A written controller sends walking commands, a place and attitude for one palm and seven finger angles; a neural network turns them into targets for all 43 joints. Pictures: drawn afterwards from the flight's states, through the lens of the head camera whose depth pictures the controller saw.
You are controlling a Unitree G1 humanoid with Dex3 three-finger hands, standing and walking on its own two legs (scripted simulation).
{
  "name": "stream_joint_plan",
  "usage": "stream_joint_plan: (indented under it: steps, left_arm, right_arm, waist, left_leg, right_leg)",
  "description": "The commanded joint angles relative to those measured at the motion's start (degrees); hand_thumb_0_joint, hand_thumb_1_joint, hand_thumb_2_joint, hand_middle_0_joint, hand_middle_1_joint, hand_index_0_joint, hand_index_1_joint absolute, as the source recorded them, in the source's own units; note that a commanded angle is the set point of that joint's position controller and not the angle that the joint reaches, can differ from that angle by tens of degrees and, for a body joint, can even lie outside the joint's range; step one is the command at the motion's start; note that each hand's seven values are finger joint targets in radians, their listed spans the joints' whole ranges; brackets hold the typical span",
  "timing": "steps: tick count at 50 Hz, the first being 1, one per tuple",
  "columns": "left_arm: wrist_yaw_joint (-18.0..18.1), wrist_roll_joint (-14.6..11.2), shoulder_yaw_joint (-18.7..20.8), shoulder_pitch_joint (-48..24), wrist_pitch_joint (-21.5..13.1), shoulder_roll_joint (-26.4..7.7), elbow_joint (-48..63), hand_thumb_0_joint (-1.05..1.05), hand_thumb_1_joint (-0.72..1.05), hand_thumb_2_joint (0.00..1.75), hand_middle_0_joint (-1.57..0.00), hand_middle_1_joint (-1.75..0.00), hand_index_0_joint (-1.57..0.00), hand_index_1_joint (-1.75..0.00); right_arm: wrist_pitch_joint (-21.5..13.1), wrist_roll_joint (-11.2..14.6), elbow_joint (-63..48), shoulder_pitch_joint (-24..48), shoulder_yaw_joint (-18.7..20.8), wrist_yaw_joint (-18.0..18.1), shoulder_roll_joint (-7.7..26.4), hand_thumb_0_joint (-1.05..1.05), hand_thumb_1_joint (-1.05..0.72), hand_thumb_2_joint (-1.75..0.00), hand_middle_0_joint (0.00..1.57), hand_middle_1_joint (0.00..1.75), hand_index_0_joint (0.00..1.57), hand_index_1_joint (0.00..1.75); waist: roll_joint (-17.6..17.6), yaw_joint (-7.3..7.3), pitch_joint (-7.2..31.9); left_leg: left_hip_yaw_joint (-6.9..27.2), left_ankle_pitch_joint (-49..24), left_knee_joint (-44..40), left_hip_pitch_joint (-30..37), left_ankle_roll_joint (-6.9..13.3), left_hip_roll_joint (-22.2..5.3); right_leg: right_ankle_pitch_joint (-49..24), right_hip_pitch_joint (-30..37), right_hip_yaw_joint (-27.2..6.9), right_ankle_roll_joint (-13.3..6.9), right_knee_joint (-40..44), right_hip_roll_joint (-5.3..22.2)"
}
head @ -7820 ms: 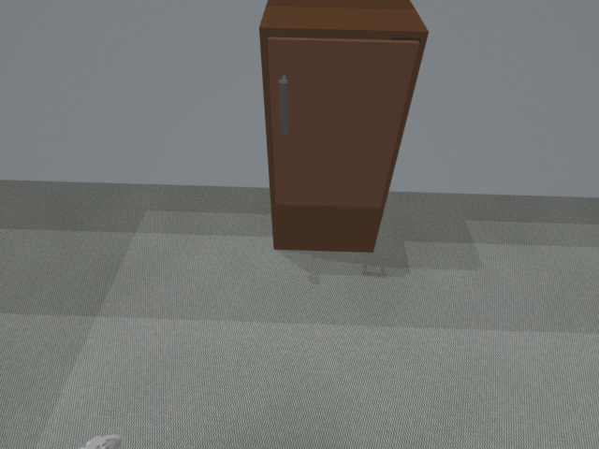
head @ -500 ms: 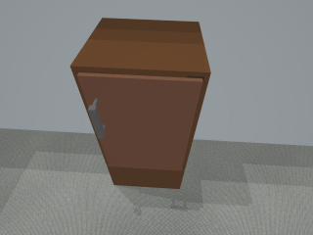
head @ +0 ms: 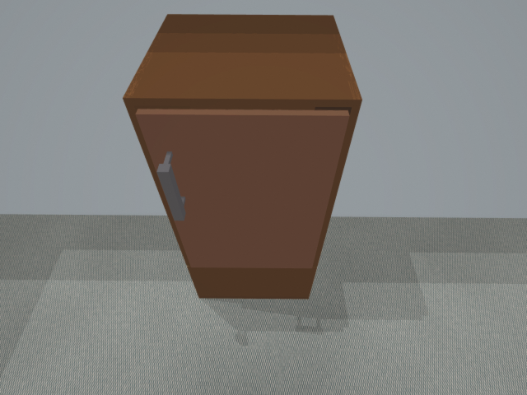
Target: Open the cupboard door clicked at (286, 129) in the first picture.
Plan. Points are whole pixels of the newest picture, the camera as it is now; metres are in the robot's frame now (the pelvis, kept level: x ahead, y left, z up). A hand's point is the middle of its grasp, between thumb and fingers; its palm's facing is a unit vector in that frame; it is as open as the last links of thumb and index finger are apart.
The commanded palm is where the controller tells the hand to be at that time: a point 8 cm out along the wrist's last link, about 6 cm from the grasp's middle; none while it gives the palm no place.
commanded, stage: look again from close up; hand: left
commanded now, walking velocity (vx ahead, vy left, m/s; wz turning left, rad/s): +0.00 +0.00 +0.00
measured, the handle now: (174, 187) +0.52 +0.23 -0.04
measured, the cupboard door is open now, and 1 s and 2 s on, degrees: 0 0 0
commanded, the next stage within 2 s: raise the hand with hooked fingers in 0.02 s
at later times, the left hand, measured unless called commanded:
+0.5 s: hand (156, 375) +0.16 +0.17 -0.05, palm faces +0.01 -1.00 -0.03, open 8.3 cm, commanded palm +0.12 +0.24 -0.06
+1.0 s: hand (116, 358) +0.18 +0.23 -0.04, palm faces +0.10 -0.99 -0.05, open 11.3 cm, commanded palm +0.15 +0.27 -0.04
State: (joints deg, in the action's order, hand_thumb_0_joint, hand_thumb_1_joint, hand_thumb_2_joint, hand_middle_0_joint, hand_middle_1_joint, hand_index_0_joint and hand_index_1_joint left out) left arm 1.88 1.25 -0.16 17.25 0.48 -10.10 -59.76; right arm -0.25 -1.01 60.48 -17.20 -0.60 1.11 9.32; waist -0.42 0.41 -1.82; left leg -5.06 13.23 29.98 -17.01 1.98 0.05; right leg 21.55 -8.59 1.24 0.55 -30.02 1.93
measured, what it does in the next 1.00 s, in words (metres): lowers itself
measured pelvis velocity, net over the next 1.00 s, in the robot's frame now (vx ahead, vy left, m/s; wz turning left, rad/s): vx -0.06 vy -0.01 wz -0.01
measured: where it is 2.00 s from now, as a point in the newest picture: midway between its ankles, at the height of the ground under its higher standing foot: outside the picture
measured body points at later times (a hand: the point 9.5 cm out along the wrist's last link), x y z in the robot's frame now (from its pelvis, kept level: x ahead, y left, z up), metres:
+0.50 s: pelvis -0.03 -0.04 -0.07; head +0.00 -0.03 +0.38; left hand +0.16 +0.23 -0.05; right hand +0.20 -0.30 -0.10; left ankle +0.03 +0.10 -0.73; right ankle -0.06 -0.13 -0.73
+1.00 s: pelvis -0.06 -0.01 -0.09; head -0.01 -0.01 +0.36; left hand +0.17 +0.28 -0.03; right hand +0.06 -0.26 -0.19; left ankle +0.03 +0.10 -0.73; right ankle -0.06 -0.13 -0.73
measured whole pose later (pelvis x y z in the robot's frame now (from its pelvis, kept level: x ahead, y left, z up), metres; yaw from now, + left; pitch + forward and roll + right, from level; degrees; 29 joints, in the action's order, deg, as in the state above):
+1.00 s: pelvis -0.06 -0.01 -0.09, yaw -1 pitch +14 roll -3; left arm -18.9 -20.4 20.4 16.4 -18.7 -17.0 -8.4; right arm -11.3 1.4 35.2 -18.5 0.1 4.4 12.1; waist -3.1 1.2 8.8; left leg -0.5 22.5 66.1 -57.9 0.6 -5.0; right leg 32.5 -47.9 4.4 -1.3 -66.1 -2.0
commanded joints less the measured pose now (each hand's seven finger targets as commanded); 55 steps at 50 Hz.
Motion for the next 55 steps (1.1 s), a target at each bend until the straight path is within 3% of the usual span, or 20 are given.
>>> stream_joint_plan:
  steps: [1,5,6,7,8,9,10,11,13,16,19,23,27,31,35,42,45,48,52,55]
  left_arm:
    - [0.3,-0.4,0.7,4.7,-1.1,-5.0,0.8,0.00,0.90,0.90,-0.20,-0.30,-0.20,-0.30]
    - [0.3,-0.4,0.6,4.6,-1.4,-5.0,0.1,0.00,0.90,0.90,-0.20,-0.30,-0.20,-0.30]
    - [2.2,0.2,0.4,7.3,-2.2,-5.1,-0.4,0.00,0.90,0.90,-0.20,-0.30,-0.20,-0.30]
    - [2.7,-10.4,9.8,-33.7,-14.3,-20.7,87.9,0.00,0.88,0.89,-0.20,-0.32,-0.20,-0.32]
    - [4.7,-6.7,9.9,-8.0,-12.2,-17.2,74.8,0.00,0.85,0.88,-0.20,-0.33,-0.20,-0.33]
    - [7.5,-7.7,6.1,-7.2,-9.8,-12.1,71.6,0.00,0.83,0.87,-0.21,-0.34,-0.21,-0.34]
    - [6.4,-7.8,-1.2,11.7,-4.0,2.7,52.6,0.00,0.81,0.86,-0.21,-0.36,-0.21,-0.36]
    - [4.9,-11.2,1.5,1.4,-5.8,-0.4,64.7,0.00,0.78,0.85,-0.21,-0.37,-0.21,-0.37]
    - [1.9,-9.7,9.1,1.9,-11.3,-6.8,59.0,0.00,0.74,0.83,-0.21,-0.40,-0.21,-0.40]
    - [-6.7,-11.9,13.5,17.6,-21.4,-2.8,42.7,0.00,0.67,0.80,-0.22,-0.45,-0.22,-0.45]
    - [-19.3,-15.3,16.9,22.1,-31.8,-4.9,41.3,0.00,0.60,0.77,-0.22,-0.50,-0.22,-0.50]
    - [-28.5,-19.7,21.2,13.6,-32.4,-11.0,49.8,0.00,0.50,0.73,-0.23,-0.55,-0.23,-0.55]
    - [-26.2,-22.7,24.1,-2.3,-35.4,-14.1,66.2,0.00,0.41,0.69,-0.24,-0.62,-0.24,-0.62]
    - [-24.5,-21.6,17.4,-12.3,-41.6,-12.8,75.2,0.00,0.32,0.65,-0.24,-0.68,-0.24,-0.68]
    - [-28.5,-21.4,15.2,-10.8,-35.9,-15.0,66.8,0.00,0.22,0.61,-0.25,-0.74,-0.25,-0.74]
    - [-26.9,-25.4,28.1,-2.4,-15.8,-21.2,60.4,0.00,0.06,0.54,-0.26,-0.84,-0.26,-0.84]
    - [-21.3,-25.2,29.4,-2.0,-19.4,-18.7,63.2,0.00,-0.01,0.51,-0.27,-0.88,-0.27,-0.88]
    - [-19.0,-22.6,25.3,-4.1,-25.7,-15.7,62.2,0.00,-0.08,0.48,-0.27,-0.93,-0.27,-0.93]
    - [-22.7,-20.6,19.8,-7.8,-29.2,-14.8,57.2,0.00,-0.17,0.44,-0.28,-0.99,-0.28,-0.99]
    - [-25.7,-21.6,21.0,-10.8,-28.5,-17.9,59.0,0.00,-0.24,0.41,-0.28,-1.03,-0.28,-1.03]
  right_arm:
    - [-1.4,0.3,-2.3,-0.9,1.3,0.3,6.7,0.00,-0.90,-0.90,0.20,0.30,0.20,0.30]
    - [-1.6,0.4,-1.1,-1.5,1.1,0.4,6.2,0.00,-0.90,-0.90,0.20,0.30,0.20,0.30]
    - [-1.2,0.8,-4.7,3.7,1.5,-0.2,7.8,0.00,-0.90,-0.90,0.20,0.30,0.20,0.30]
    - [-9.9,3.2,-23.2,0.8,4.3,2.7,16.6,0.00,-0.90,-0.90,0.20,0.30,0.20,0.30]
    - [-15.4,3.0,-19.1,4.7,1.2,4.5,10.9,0.00,-0.90,-0.90,0.20,0.30,0.20,0.30]
    - [-17.3,3.5,-16.1,5.4,2.3,4.7,10.5,0.00,-0.90,-0.90,0.20,0.30,0.20,0.30]
    - [-17.2,4.0,-14.5,4.4,2.4,3.7,8.9,0.00,-0.90,-0.90,0.20,0.30,0.20,0.30]
    - [-16.8,4.2,-18.9,4.4,3.1,3.7,10.6,0.00,-0.90,-0.90,0.20,0.30,0.20,0.30]
    - [-16.7,2.5,-21.0,5.4,4.6,4.1,11.8,0.00,-0.90,-0.90,0.20,0.30,0.20,0.30]
    - [-15.2,0.9,-25.1,8.2,6.2,2.5,10.8,0.00,-0.90,-0.90,0.20,0.30,0.20,0.30]
    - [-14.8,1.8,-30.4,11.3,7.4,-0.1,10.9,0.00,-0.90,-0.90,0.20,0.30,0.20,0.30]
    - [-14.4,2.6,-37.3,12.9,7.3,-0.2,11.7,0.00,-0.90,-0.90,0.20,0.30,0.20,0.30]
    - [-14.7,1.9,-37.5,9.0,6.7,1.6,10.5,0.00,-0.90,-0.90,0.20,0.30,0.20,0.30]
    - [-16.3,1.0,-34.3,7.4,5.6,3.6,10.9,0.00,-0.90,-0.90,0.20,0.30,0.20,0.30]
    - [-17.7,2.4,-33.3,7.7,4.3,5.0,12.5,0.00,-0.90,-0.90,0.20,0.30,0.20,0.30]
    - [-14.3,3.5,-38.0,9.3,3.4,5.2,11.3,0.00,-0.90,-0.90,0.20,0.30,0.20,0.30]
    - [-14.3,3.0,-37.1,8.5,3.7,4.3,10.0,0.00,-0.90,-0.90,0.20,0.30,0.20,0.30]
    - [-14.9,2.3,-34.9,6.8,4.2,3.3,10.6,0.00,-0.90,-0.90,0.20,0.30,0.20,0.30]
    - [-15.6,2.6,-34.1,4.4,4.4,3.3,13.1,0.00,-0.90,-0.90,0.20,0.30,0.20,0.30]
    - [-16.3,3.2,-35.3,3.4,4.5,3.7,14.6,0.00,-0.90,-0.90,0.20,0.30,0.20,0.30]
  waist:
    - [0.5,-1.06,-1.2]
    - [0.8,-0.75,-0.6]
    - [5.7,-2.21,-4.5]
    - [-4.1,6.79,25.9]
    - [-15.7,-0.60,27.0]
    - [-11.3,1.88,21.5]
    - [-7.6,2.12,11.1]
    - [-4.4,2.10,5.8]
    - [3.0,3.19,3.2]
    - [15.5,-2.70,4.9]
    - [10.4,-6.20,11.6]
    - [0.8,-4.98,21.3]
    - [-4.1,-1.09,23.8]
    - [-7.2,3.15,20.2]
    - [-4.8,3.70,17.7]
    - [0.5,-3.96,24.9]
    - [1.2,-4.25,24.0]
    - [-0.1,-1.27,19.7]
    - [-0.5,1.47,17.4]
    - [-3.5,0.68,21.6]
  left_leg:
    - [9.1,-0.5,-9.0,2.7,1.9,-6.5]
    - [7.5,-6.9,-7.1,5.4,1.5,-6.1]
    - [7.2,-7.9,3.1,1.0,-0.4,-6.4]
    - [4.7,-16.2,-1.4,18.4,0.8,-0.2]
    - [4.8,-22.6,-2.9,25.0,0.4,-3.1]
    - [5.0,-17.1,-3.9,18.1,-1.6,-2.9]
    - [6.3,-12.5,-4.1,12.7,-0.2,-3.4]
    - [7.9,-9.0,-3.0,6.4,-0.6,-2.7]
    - [6.5,-7.2,3.8,-0.4,-0.2,-0.7]
    - [5.4,-8.4,13.7,-13.4,-1.5,-0.2]
    - [4.3,-8.5,20.9,-20.6,-2.4,0.9]
    - [2.1,-4.2,27.9,-24.4,-1.7,1.6]
    - [4.0,-0.3,33.7,-26.3,-0.7,-0.4]
    - [6.3,4.3,37.1,-27.5,0.1,-2.4]
    - [7.2,9.3,37.2,-31.7,0.5,-2.7]
    - [6.8,5.9,31.5,-30.2,0.2,-1.6]
    - [7.2,3.5,29.8,-28.9,-0.3,-2.2]
    - [7.6,5.6,28.7,-27.5,-0.4,-2.3]
    - [8.3,12.0,28.3,-28.6,0.0,-2.1]
    - [9.5,14.4,25.7,-24.4,-0.1,-2.3]
  right_leg:
    - [-3.7,-4.3,-2.4,-2.5,6.0,2.3]
    - [-7.4,-4.6,-2.8,-2.3,6.6,3.0]
    - [-16.6,-7.1,-6.5,-2.0,11.5,4.9]
    - [-23.8,-6.3,1.0,-2.5,2.8,-0.3]
    - [-16.4,-7.3,2.5,-3.0,-2.7,-2.0]
    - [-8.8,-10.7,4.4,-2.6,-3.0,-2.8]
    - [-6.9,-15.5,4.8,-2.1,-3.8,-2.1]
    - [-8.1,-14.8,5.6,-1.7,-2.5,-1.8]
    - [-8.9,-20.8,5.6,-1.4,-1.7,-2.4]
    - [-12.9,-28.0,5.8,-1.3,-12.3,-3.2]
    - [-22.0,-27.0,2.0,-1.5,-20.7,-1.8]
    - [-20.1,-27.1,-4.1,-0.4,-22.7,-0.2]
    - [-10.5,-33.1,-7.5,0.5,-23.1,-1.0]
    - [1.7,-44.2,-5.9,-1.4,-25.0,-3.3]
    - [10.1,-45.5,-7.0,-1.1,-22.5,-3.6]
    - [9.2,-31.7,-8.2,0.6,-18.3,-1.2]
    - [4.9,-34.1,-4.2,0.0,-21.1,-2.5]
    - [6.9,-41.3,-0.8,-0.7,-23.2,-3.9]
    - [12.1,-46.7,0.0,-1.3,-24.2,-4.2]
    - [10.9,-46.0,1.1,-1.7,-24.8,-4.3]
